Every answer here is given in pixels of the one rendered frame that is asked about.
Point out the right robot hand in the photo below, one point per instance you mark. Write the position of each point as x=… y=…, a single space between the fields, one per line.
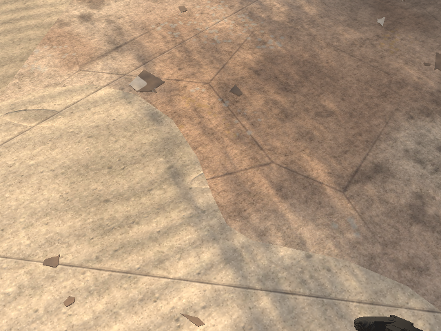
x=392 y=323

